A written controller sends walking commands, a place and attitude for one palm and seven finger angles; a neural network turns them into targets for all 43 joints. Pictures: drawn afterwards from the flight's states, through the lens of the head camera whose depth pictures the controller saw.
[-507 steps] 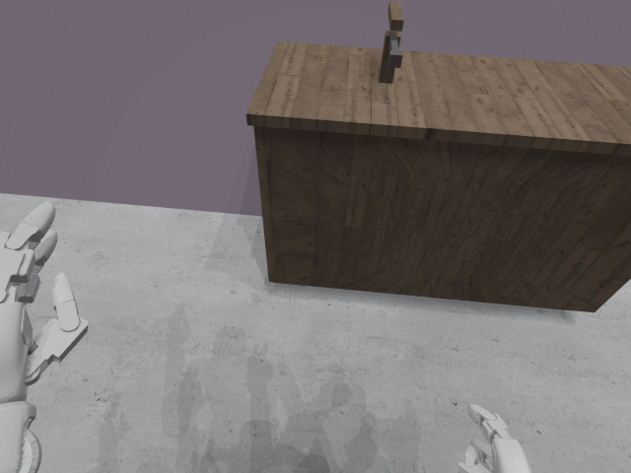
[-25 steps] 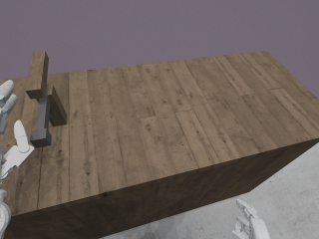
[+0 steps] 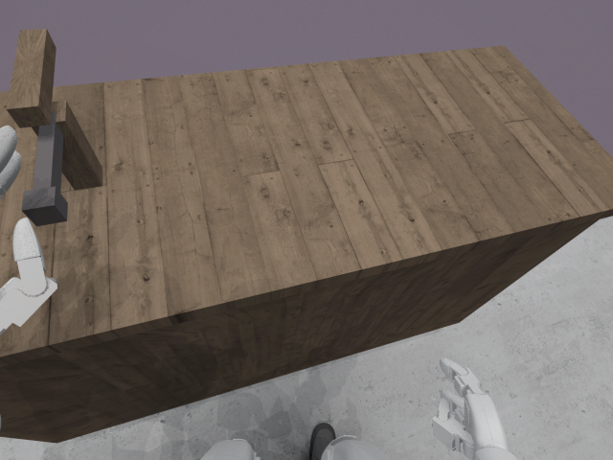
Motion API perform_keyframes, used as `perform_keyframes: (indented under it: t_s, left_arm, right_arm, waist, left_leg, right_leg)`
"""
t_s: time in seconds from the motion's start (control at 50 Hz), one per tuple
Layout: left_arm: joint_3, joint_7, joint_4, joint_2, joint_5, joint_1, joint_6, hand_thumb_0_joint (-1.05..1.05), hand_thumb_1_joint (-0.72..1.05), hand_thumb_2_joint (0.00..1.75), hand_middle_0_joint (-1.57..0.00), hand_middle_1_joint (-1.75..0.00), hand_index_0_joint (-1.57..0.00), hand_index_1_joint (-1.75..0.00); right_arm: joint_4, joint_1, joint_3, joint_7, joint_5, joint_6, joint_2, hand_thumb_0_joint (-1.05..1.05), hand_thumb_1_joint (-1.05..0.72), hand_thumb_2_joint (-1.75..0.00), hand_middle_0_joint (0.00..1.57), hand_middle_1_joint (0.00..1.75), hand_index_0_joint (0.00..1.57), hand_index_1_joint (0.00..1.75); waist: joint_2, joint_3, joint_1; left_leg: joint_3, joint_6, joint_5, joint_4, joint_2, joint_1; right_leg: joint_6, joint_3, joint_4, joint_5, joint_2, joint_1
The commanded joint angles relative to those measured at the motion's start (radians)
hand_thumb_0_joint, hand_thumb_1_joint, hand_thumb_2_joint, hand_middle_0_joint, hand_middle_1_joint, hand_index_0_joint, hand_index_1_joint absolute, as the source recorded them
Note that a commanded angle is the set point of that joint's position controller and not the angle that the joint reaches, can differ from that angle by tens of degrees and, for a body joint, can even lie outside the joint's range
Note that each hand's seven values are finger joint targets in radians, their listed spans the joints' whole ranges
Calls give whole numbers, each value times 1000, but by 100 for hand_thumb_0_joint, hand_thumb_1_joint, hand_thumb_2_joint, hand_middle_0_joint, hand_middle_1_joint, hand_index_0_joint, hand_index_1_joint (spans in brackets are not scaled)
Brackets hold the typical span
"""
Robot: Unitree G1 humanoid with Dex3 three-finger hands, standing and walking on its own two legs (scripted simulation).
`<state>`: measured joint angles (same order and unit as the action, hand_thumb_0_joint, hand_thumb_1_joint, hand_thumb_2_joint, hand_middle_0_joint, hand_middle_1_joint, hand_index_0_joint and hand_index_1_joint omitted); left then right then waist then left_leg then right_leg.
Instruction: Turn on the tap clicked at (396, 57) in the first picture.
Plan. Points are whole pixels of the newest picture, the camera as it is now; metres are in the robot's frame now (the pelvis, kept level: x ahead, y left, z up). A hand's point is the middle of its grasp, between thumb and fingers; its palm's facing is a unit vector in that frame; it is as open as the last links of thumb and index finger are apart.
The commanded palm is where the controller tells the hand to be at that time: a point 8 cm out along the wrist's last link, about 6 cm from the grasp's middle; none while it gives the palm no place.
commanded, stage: come to a stop and stand still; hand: left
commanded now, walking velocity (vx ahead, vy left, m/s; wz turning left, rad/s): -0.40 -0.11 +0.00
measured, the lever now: (46, 206) +0.32 +0.31 +0.13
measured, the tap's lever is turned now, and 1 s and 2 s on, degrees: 0 0 0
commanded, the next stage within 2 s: look again from close up in 0.98 s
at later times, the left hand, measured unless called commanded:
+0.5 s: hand (37, 386) +0.16 +0.23 +0.15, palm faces +0.32 -0.87 -0.38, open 7.4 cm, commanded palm +0.10 +0.26 +0.18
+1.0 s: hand out of the picture +0.14 +0.24 +0.18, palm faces +0.33 -0.84 -0.44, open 7.4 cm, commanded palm +0.07 +0.28 +0.18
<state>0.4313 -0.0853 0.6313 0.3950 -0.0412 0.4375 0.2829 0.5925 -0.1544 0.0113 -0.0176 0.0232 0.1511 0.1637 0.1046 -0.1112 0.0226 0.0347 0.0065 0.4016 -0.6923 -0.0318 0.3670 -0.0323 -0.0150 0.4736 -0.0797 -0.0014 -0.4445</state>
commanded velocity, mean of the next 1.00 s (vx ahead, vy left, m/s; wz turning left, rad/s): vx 0.08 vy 0.01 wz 0.00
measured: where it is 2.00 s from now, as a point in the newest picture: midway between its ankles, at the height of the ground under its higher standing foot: outside the picture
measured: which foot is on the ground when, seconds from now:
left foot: up 0.00-0.02, down 0.04-1.00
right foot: down 0.00-0.04, up 0.06-0.26, down 0.28-1.00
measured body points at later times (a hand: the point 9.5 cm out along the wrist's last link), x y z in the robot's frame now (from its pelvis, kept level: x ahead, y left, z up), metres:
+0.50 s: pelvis -0.08 -0.01 -0.01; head -0.06 +0.03 +0.43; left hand +0.13 +0.27 +0.17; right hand +0.05 -0.26 -0.08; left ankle -0.05 +0.07 -0.73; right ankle -0.05 -0.16 -0.72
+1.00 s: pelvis -0.10 +0.01 +0.00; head -0.07 +0.02 +0.44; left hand +0.12 +0.28 +0.20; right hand +0.05 -0.22 -0.09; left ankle -0.07 +0.08 -0.73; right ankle -0.08 -0.11 -0.73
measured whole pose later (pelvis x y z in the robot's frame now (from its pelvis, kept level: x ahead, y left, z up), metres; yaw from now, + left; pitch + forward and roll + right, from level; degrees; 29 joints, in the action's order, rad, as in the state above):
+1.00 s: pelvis -0.10 +0.01 +0.00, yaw -2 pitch -2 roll -2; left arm 0.41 -0.09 0.51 0.39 -0.01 0.41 0.24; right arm 0.58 -0.23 0.01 0.02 -0.02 0.13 0.17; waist -0.01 -0.09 -0.02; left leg -0.01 -0.07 0.30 -0.64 -0.04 0.30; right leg -0.02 -0.04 0.53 -0.24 0.04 -0.24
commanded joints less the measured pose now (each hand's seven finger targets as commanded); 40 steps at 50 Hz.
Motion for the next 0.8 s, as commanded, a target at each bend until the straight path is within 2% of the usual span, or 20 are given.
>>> perform_keyframes:
  t_s: [0.0, 0.04, 0.06, 0.1, 0.18, 0.24, 0.28, 0.3, 0.32, 0.42, 0.44, 0.46, 0.5, 0.56, 0.6, 0.64, 0.66, 0.68, 0.72, 0.78]
  left_arm:
    - [134, -19, 200, 172, -22, -6, 96, 0, 90, 90, -20, -30, -20, -30]
    - [191, -2, 203, 229, -24, -11, 107, 0, 90, 90, -20, -30, -20, -30]
    - [145, 1, 238, 169, -19, -31, 105, 0, 90, 90, -20, -30, -20, -30]
    - [120, -8, 196, 130, -5, 45, 69, 0, 90, 90, -20, -30, -20, -30]
    - [95, -26, 199, 132, 1, 25, 5, 0, 90, 90, -20, -30, -20, -30]
    - [146, -39, 107, 224, 23, -36, -7, 0, 90, 90, -20, -30, -20, -30]
    - [178, -45, 58, 264, 7, -84, -2, 0, 90, 90, -20, -30, -20, -30]
    - [121, -33, 7, 186, -15, -61, -24, 0, 90, 90, -20, -30, -20, -30]
    - [88, -29, 25, 166, -14, -70, -31, 0, 90, 90, -20, -30, -20, -30]
    - [81, -40, 143, 174, 4, -62, -2, 0, 90, 90, -20, -30, -20, -30]
    - [99, -49, 172, 194, 11, -72, 13, 0, 90, 90, -20, -30, -20, -30]
    - [93, -49, 191, 203, 17, -99, 24, 0, 90, 90, -20, -30, -20, -30]
    - [92, -46, 165, 183, 34, -90, 30, 0, 90, 90, -20, -30, -20, -30]
    - [96, -28, 79, 169, 20, -46, 26, 0, 90, 90, -20, -30, -20, -30]
    - [91, -16, 3, 168, 18, -64, 16, 0, 90, 90, -20, -30, -20, -30]
    - [87, -14, -64, 163, 13, -79, 7, 0, 90, 90, -20, -30, -20, -30]
    - [61, -6, -96, 134, 0, -49, -5, 0, 90, 90, -20, -30, -20, -30]
    - [42, -4, -77, 127, -10, -59, -14, 0, 90, 90, -20, -30, -20, -30]
    - [34, -19, 16, 145, -3, -146, -16, 0, 90, 90, -20, -30, -20, -30]
    - [38, -43, 120, 159, 10, -172, 3, 0, 90, 90, -20, -30, -20, -30]
  right_arm:
    - [-133, -25, 66, -34, -7, 78, 129, 0, -90, -90, 20, 30, 20, 30]
    - [-124, 1, 68, -28, 8, 114, 113, 0, -90, -90, 20, 30, 20, 30]
    - [-131, -28, 76, -19, 25, 108, 119, 0, -90, -90, 20, 30, 20, 30]
    - [-140, -34, 103, 8, -8, 91, 157, 0, -90, -90, 20, 30, 20, 30]
    - [-191, -28, 77, 29, -50, 48, 170, 0, -90, -90, 20, 30, 20, 30]
    - [-186, -18, 54, 11, -51, 28, 169, 0, -90, -90, 20, 30, 20, 30]
    - [-161, -26, 38, 7, -47, 23, 142, 0, -90, -90, 20, 30, 20, 30]
    - [-140, -47, 66, 5, -58, 22, 160, 0, -90, -90, 20, 30, 20, 30]
    - [-145, -20, 75, 6, -60, 14, 178, 0, -90, -90, 20, 30, 20, 30]
    - [-139, 6, 50, -6, -49, 31, 165, 0, -90, -90, 20, 30, 20, 30]
    - [-147, 24, 51, -11, -45, 47, 170, 0, -90, -90, 20, 30, 20, 30]
    - [-141, 37, 46, -3, -28, 48, 156, 0, -90, -90, 20, 30, 20, 30]
    - [-134, -7, 65, 19, -31, 48, 165, 0, -90, -90, 20, 30, 20, 30]
    - [-140, -34, 61, 28, -44, 38, 179, 0, -90, -90, 20, 30, 20, 30]
    - [-140, -35, 52, 25, -49, 19, 175, 0, -90, -90, 20, 30, 20, 30]
    - [-139, -39, 53, 20, -51, 11, 166, 0, -90, -90, 20, 30, 20, 30]
    - [-134, -63, 78, 17, -59, 8, 181, 0, -90, -90, 20, 30, 20, 30]
    - [-141, -50, 80, 15, -64, 6, 181, 0, -90, -90, 20, 30, 20, 30]
    - [-130, -17, 49, 18, -55, 4, 154, 0, -90, -90, 20, 30, 20, 30]
    - [-131, -5, 48, -2, -44, 34, 165, 0, -90, -90, 20, 30, 20, 30]
  waist:
    - [-253, 278, -8]
    - [-344, 256, -10]
    - [-286, 243, -27]
    - [-304, 243, -9]
    - [-325, 217, -15]
    - [-172, 177, -27]
    - [4, 142, -44]
    - [203, 153, -34]
    - [229, 84, -31]
    - [-202, 123, -37]
    - [-428, 128, -24]
    - [-574, 106, -41]
    - [-327, 117, -32]
    - [-256, 177, -25]
    - [-200, 158, -37]
    - [-65, 122, -41]
    - [97, 101, -40]
    - [137, 65, -34]
    - [28, 85, -49]
    - [-249, 138, -33]
  left_leg:
    - [-204, -76, -443, 399, 266, -124]
    - [-326, -184, -970, 351, 479, -273]
    - [-300, -184, -1028, 287, 448, -312]
    - [-164, -171, -864, 206, 374, -385]
    - [-108, -99, -378, 191, 272, -159]
    - [-49, -59, 157, 69, 142, 81]
    - [7, -24, 106, -224, 30, 52]
    - [-34, -11, 59, -290, 15, 10]
    - [-69, -14, -9, -336, 37, -39]
    - [-77, -68, -55, 323, 68, -156]
    - [-221, -101, -63, 419, 160, -167]
    - [-409, -126, 5, 465, 231, -80]
    - [-339, -175, -170, 360, 225, -84]
    - [-241, -134, -259, 221, 188, -109]
    - [-184, -105, -16, 171, 143, 26]
    - [-110, -73, 147, 51, 59, 97]
    - [-74, -52, 94, -72, 15, 63]
    - [-63, -43, 13, -181, 15, 1]
    - [-85, -48, -34, -94, 49, -93]
    - [-118, -74, -145, 321, 86, -190]
  right_leg:
    - [1, 54, 231, 104, -64, 155]
    - [45, 79, 685, -408, 29, -153]
    - [44, 110, 754, -407, 22, -196]
    - [36, 84, 671, -364, 1, -204]
    - [22, -53, 171, -282, -18, 141]
    - [27, -53, -38, -172, -56, 362]
    - [-70, 112, -172, -143, -224, 215]
    - [-134, 288, -239, -403, -303, 109]
    - [-165, 336, -275, -533, -332, -32]
    - [-40, 30, 125, -409, -98, 52]
    - [2, -59, 319, -397, 9, 30]
    - [15, -37, 461, -434, 20, 21]
    - [4, -7, 432, -380, 15, 42]
    - [6, -47, 64, -275, 12, 192]
    - [-1, -47, -54, -134, -7, 342]
    - [-61, 76, -117, -287, -103, 305]
    - [-128, 270, -171, -473, -190, 182]
    - [-175, 356, -210, -510, -258, 54]
    - [-168, 264, -140, -426, -256, -24]
    - [-58, 62, 162, -269, -67, 79]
